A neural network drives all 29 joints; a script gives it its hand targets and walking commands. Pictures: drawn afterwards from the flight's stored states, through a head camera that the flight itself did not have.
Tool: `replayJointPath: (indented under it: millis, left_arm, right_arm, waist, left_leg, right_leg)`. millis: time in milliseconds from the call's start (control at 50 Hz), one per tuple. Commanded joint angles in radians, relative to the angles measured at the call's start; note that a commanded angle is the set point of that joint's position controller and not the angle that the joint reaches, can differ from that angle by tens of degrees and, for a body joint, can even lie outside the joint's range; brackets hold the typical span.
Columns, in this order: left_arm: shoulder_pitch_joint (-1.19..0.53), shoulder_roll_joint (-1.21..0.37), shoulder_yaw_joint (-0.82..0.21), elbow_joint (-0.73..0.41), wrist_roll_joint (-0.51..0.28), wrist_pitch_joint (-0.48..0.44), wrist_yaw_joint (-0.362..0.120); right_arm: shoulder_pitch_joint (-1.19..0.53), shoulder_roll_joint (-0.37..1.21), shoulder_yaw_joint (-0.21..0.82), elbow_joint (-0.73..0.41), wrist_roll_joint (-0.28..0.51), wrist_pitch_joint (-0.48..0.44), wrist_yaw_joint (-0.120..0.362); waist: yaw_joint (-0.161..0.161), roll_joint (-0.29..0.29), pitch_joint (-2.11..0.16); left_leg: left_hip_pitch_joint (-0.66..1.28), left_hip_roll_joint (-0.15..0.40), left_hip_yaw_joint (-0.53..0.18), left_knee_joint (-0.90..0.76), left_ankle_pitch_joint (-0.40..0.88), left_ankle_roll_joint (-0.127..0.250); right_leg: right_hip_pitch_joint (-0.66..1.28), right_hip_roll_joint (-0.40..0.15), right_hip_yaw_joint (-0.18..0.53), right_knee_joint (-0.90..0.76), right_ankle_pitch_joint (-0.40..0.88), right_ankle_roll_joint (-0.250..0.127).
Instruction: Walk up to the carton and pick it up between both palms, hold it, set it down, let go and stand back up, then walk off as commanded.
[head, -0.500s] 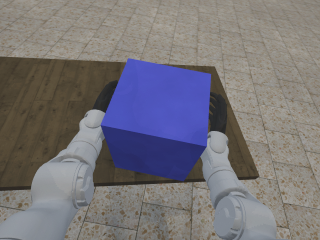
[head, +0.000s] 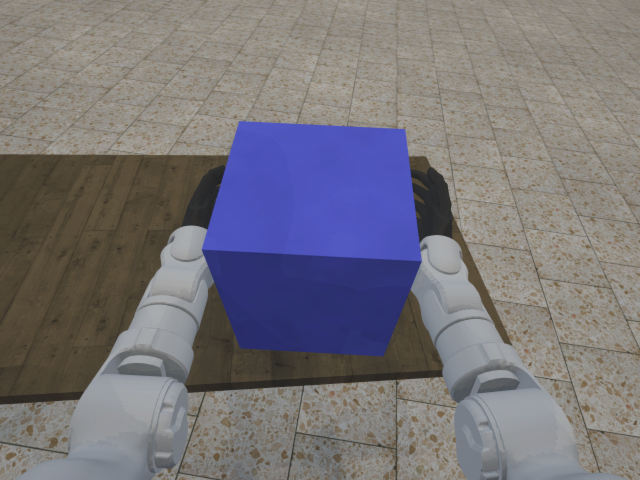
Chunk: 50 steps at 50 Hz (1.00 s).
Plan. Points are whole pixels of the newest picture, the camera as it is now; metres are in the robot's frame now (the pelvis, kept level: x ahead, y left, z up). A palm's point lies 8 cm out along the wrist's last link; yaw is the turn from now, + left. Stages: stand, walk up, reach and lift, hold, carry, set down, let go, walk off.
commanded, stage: reach and lift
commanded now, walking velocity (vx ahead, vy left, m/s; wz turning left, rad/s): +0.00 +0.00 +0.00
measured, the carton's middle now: (316, 247) +0.40 -0.02 +0.08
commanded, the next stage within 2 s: hold in 1.58 s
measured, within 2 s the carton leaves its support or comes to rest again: neither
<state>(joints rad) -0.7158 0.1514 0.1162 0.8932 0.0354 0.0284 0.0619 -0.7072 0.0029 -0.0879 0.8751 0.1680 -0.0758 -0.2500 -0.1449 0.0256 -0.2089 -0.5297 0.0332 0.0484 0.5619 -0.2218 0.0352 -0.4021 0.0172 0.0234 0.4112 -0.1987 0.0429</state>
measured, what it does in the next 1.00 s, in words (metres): stands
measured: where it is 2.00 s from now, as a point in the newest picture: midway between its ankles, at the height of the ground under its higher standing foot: outside the picture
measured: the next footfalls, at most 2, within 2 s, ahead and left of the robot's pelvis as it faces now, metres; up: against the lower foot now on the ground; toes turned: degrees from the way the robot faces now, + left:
none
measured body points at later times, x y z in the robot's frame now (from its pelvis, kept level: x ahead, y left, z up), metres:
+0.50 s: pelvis -0.03 +0.00 +0.00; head -0.05 +0.03 +0.45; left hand +0.40 +0.14 +0.15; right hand +0.38 -0.17 +0.16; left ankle +0.03 +0.08 -0.73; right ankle +0.00 -0.16 -0.73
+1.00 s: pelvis -0.03 -0.01 +0.00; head -0.05 +0.01 +0.45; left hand +0.39 +0.13 +0.17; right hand +0.38 -0.18 +0.17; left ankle +0.03 +0.08 -0.73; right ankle +0.00 -0.16 -0.73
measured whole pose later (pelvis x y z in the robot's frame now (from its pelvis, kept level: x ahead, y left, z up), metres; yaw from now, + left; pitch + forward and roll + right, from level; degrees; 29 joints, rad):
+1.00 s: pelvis -0.03 -0.01 +0.00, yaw +0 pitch +8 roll -3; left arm -0.74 0.07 0.12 0.58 0.07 0.50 0.18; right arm -0.81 -0.13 -0.07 0.80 0.22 0.27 -0.17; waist -0.07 0.04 -0.24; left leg -0.51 0.03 0.05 0.53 -0.16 0.04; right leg -0.40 0.02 0.02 0.41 -0.16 0.04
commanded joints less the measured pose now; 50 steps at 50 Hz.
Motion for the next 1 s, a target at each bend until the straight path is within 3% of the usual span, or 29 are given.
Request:
replayJointPath:
  millis: [0, 40, 60, 120, 140, 200, 220, 240, 280, 340, 380, 420, 440, 480, 500, 540, 580, 620, 660, 700, 760, 780, 800, 860, 880, 920, 940, 960, 980]
  left_arm:
    - [-0.853, -0.765, -0.437, -0.525, -0.057, 0.012, -0.070]
    - [-0.876, -0.763, -0.463, -0.576, -0.079, 0.043, -0.054]
    - [-0.858, -0.780, -0.482, -0.575, -0.084, 0.067, -0.049]
    - [-0.812, -0.773, -0.441, -0.535, -0.069, 0.135, -0.046]
    - [-0.799, -0.761, -0.425, -0.529, -0.056, 0.147, -0.046]
    - [-0.831, -0.783, -0.402, -0.517, -0.037, 0.200, -0.045]
    - [-0.820, -0.776, -0.383, -0.494, -0.027, 0.210, -0.046]
    - [-0.875, -0.799, -0.405, -0.568, -0.047, 0.215, -0.044]
    - [-0.855, -0.801, -0.380, -0.510, -0.038, 0.234, -0.042]
    - [-0.922, -0.835, -0.413, -0.558, -0.057, 0.242, -0.029]
    - [-0.889, -0.862, -0.434, -0.565, -0.070, 0.263, -0.006]
    - [-0.882, -0.852, -0.408, -0.512, -0.046, 0.285, -0.005]
    - [-0.893, -0.876, -0.433, -0.558, -0.052, 0.298, 0.004]
    - [-0.879, -0.865, -0.394, -0.516, -0.028, 0.321, 0.005]
    - [-0.871, -0.853, -0.367, -0.511, -0.024, 0.327, 0.005]
    - [-0.888, -0.872, -0.390, -0.529, -0.031, 0.336, 0.011]
    - [-0.935, -0.878, -0.397, -0.603, -0.045, 0.335, 0.016]
    - [-0.905, -0.875, -0.374, -0.549, -0.024, 0.354, 0.020]
    - [-0.861, -0.875, -0.349, -0.492, -0.009, 0.376, 0.012]
    - [-0.927, -0.861, -0.329, -0.522, -0.011, 0.372, 0.004]
    - [-0.943, -0.880, -0.368, -0.630, -0.038, 0.365, 0.021]
    - [-0.907, -0.881, -0.372, -0.604, -0.040, 0.376, 0.026]
    - [-0.901, -0.878, -0.367, -0.608, -0.040, 0.380, 0.025]
    - [-0.906, -0.867, -0.334, -0.579, -0.026, 0.399, 0.012]
    - [-0.910, -0.863, -0.339, -0.589, -0.035, 0.398, 0.009]
    - [-0.893, -0.872, -0.342, -0.586, -0.035, 0.403, 0.008]
    - [-0.896, -0.848, -0.316, -0.555, -0.030, 0.414, 0.005]
    - [-0.935, -0.855, -0.321, -0.601, -0.036, 0.409, 0.007]
    - [-0.929, -0.870, -0.337, -0.600, -0.048, 0.412, 0.009]
  right_arm:
    - [-0.729, 0.625, 0.477, -0.421, 0.083, 0.086, 0.177]
    - [-0.761, 0.612, 0.500, -0.479, 0.102, 0.105, 0.185]
    - [-0.757, 0.601, 0.492, -0.476, 0.109, 0.116, 0.191]
    - [-0.799, 0.553, 0.456, -0.473, 0.115, 0.147, 0.201]
    - [-0.776, 0.529, 0.431, -0.439, 0.104, 0.160, 0.200]
    - [-0.815, 0.512, 0.395, -0.376, 0.104, 0.185, 0.217]
    - [-0.841, 0.528, 0.391, -0.412, 0.102, 0.185, 0.220]
    - [-0.859, 0.515, 0.384, -0.409, 0.100, 0.182, 0.228]
    - [-0.922, 0.504, 0.382, -0.426, 0.098, 0.194, 0.236]
    - [-0.944, 0.504, 0.362, -0.415, 0.098, 0.199, 0.251]
    - [-0.976, 0.495, 0.416, -0.473, 0.139, 0.207, 0.267]
    - [-1.011, 0.487, 0.381, -0.430, 0.127, 0.219, 0.273]
    - [-1.001, 0.503, 0.389, -0.427, 0.140, 0.224, 0.279]
    - [-0.988, 0.482, 0.360, -0.349, 0.139, 0.242, 0.283]
    - [-0.989, 0.494, 0.365, -0.361, 0.142, 0.249, 0.285]
    - [-0.996, 0.471, 0.365, -0.345, 0.156, 0.257, 0.294]
    - [-1.016, 0.508, 0.379, -0.377, 0.164, 0.258, 0.293]
    - [-0.988, 0.482, 0.359, -0.303, 0.174, 0.278, 0.299]
    - [-0.992, 0.486, 0.352, -0.307, 0.169, 0.292, 0.296]
    - [-1.010, 0.492, 0.328, -0.274, 0.159, 0.297, 0.293]
    - [-1.015, 0.524, 0.404, -0.374, 0.196, 0.298, 0.294]
    - [-1.010, 0.514, 0.424, -0.388, 0.208, 0.305, 0.291]
    - [-1.005, 0.498, 0.411, -0.392, 0.207, 0.313, 0.285]
    - [-1.032, 0.523, 0.399, -0.392, 0.216, 0.323, 0.275]
    - [-1.078, 0.531, 0.416, -0.448, 0.221, 0.313, 0.270]
    - [-1.063, 0.528, 0.420, -0.456, 0.228, 0.323, 0.267]
    - [-1.075, 0.533, 0.425, -0.441, 0.229, 0.333, 0.263]
    - [-1.072, 0.543, 0.413, -0.432, 0.222, 0.336, 0.267]
    - [-1.088, 0.545, 0.421, -0.448, 0.234, 0.339, 0.268]
  waist:
    - [0.117, 0.147, -0.624]
    - [0.130, 0.136, -0.649]
    - [0.116, 0.144, -0.665]
    - [0.134, 0.113, -0.599]
    - [0.125, 0.104, -0.552]
    - [0.131, 0.124, -0.479]
    - [0.138, 0.105, -0.463]
    - [0.137, 0.132, -0.529]
    - [0.144, 0.104, -0.509]
    - [0.130, 0.126, -0.544]
    - [0.162, 0.118, -0.579]
    - [0.161, 0.099, -0.486]
    - [0.163, 0.121, -0.531]
    - [0.166, 0.095, -0.447]
    - [0.172, 0.073, -0.469]
    - [0.161, 0.114, -0.464]
    - [0.171, 0.097, -0.545]
    - [0.162, 0.113, -0.487]
    - [0.169, 0.089, -0.425]
    - [0.158, 0.067, -0.436]
    - [0.173, 0.088, -0.573]
    - [0.179, 0.086, -0.577]
    - [0.162, 0.066, -0.558]
    - [0.187, 0.060, -0.524]
    - [0.186, 0.022, -0.562]
    - [0.178, 0.038, -0.543]
    - [0.204, 0.020, -0.506]
    - [0.189, 0.029, -0.526]
    - [0.198, 0.028, -0.542]
  left_leg:
    - [0.769, 0.010, -0.097, -0.081, 0.642, -0.149]
    - [0.758, 0.005, -0.102, -0.083, 0.613, -0.146]
    - [0.766, 0.004, -0.108, -0.081, 0.603, -0.148]
    - [0.731, 0.009, -0.108, -0.104, 0.539, -0.147]
    - [0.717, 0.010, -0.114, -0.111, 0.522, -0.149]
    - [0.708, 0.012, -0.109, -0.140, 0.440, -0.151]
    - [0.698, 0.014, -0.107, -0.140, 0.436, -0.147]
    - [0.712, 0.014, -0.111, -0.135, 0.450, -0.158]
    - [0.696, 0.018, -0.119, -0.149, 0.405, -0.149]
    - [0.710, 0.023, -0.130, -0.160, 0.347, -0.153]
    - [0.720, 0.027, -0.140, -0.154, 0.371, -0.152]
    - [0.672, 0.028, -0.140, -0.182, 0.244, -0.139]
    - [0.697, 0.024, -0.140, -0.190, 0.261, -0.138]
    - [0.671, 0.027, -0.141, -0.205, 0.199, -0.130]
    - [0.675, 0.019, -0.133, -0.205, 0.208, -0.120]
    - [0.669, 0.022, -0.142, -0.202, 0.228, -0.131]
    - [0.704, 0.019, -0.142, -0.194, 0.255, -0.127]
    - [0.686, 0.022, -0.150, -0.211, 0.214, -0.129]
    - [0.650, 0.019, -0.133, -0.221, 0.190, -0.117]
    - [0.648, 0.014, -0.131, -0.220, 0.171, -0.104]
    - [0.715, 0.009, -0.135, -0.179, 0.317, -0.109]
    - [0.710, 0.005, -0.132, -0.171, 0.349, -0.110]
    - [0.709, 0.000, -0.129, -0.165, 0.374, -0.106]
    - [0.682, -0.004, -0.120, -0.179, 0.311, -0.100]
    - [0.688, -0.008, -0.115, -0.168, 0.331, -0.088]
    - [0.695, -0.004, -0.123, -0.168, 0.340, -0.091]
    - [0.657, -0.013, -0.107, -0.180, 0.297, -0.079]
    - [0.668, -0.012, -0.110, -0.182, 0.294, -0.084]
    - [0.666, -0.005, -0.116, -0.179, 0.315, -0.086]
  right_leg:
    - [0.135, 0.059, -0.053, -0.088, 0.287, -0.046]
    - [0.129, 0.056, -0.045, -0.095, 0.272, -0.046]
    - [0.117, 0.058, -0.050, -0.091, 0.262, -0.049]
    - [0.115, 0.063, -0.047, -0.103, 0.211, -0.048]
    - [0.116, 0.064, -0.047, -0.103, 0.197, -0.050]
    - [0.109, 0.063, -0.044, -0.113, 0.126, -0.061]
    - [0.132, 0.062, -0.038, -0.109, 0.128, -0.059]
    - [0.137, 0.066, -0.045, -0.103, 0.131, -0.060]
    - [0.133, 0.066, -0.048, -0.109, 0.111, -0.058]
    - [0.106, 0.067, -0.057, -0.110, 0.068, -0.061]
    - [0.109, 0.070, -0.051, -0.113, 0.072, -0.065]
    - [0.094, 0.066, -0.051, -0.120, 0.012, -0.063]
    - [0.093, 0.067, -0.055, -0.115, 0.036, -0.064]
    - [0.085, 0.060, -0.049, -0.130, -0.005, -0.059]
    - [0.108, 0.062, -0.046, -0.129, 0.015, -0.063]
    - [0.107, 0.056, -0.043, -0.125, 0.025, -0.059]
    - [0.118, 0.067, -0.048, -0.126, 0.057, -0.065]
    - [0.095, 0.068, -0.051, -0.132, 0.013, -0.063]
    - [0.120, 0.058, -0.044, -0.142, 0.015, -0.061]
    - [0.133, 0.056, -0.043, -0.134, 0.005, -0.057]
    - [0.144, 0.062, -0.040, -0.116, 0.111, -0.057]
    - [0.145, 0.065, -0.038, -0.122, 0.119, -0.056]
    - [0.145, 0.069, -0.037, -0.130, 0.130, -0.057]
    - [0.158, 0.071, -0.034, -0.128, 0.096, -0.055]
    - [0.171, 0.072, -0.033, -0.130, 0.116, -0.047]
    - [0.171, 0.073, -0.031, -0.133, 0.117, -0.049]
    - [0.167, 0.067, -0.023, -0.138, 0.090, -0.043]
    - [0.175, 0.072, -0.029, -0.133, 0.088, -0.045]
    - [0.161, 0.071, -0.025, -0.131, 0.102, -0.042]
